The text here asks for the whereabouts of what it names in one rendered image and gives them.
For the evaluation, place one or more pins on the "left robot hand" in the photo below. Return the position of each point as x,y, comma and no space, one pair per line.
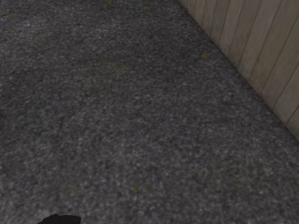
64,219

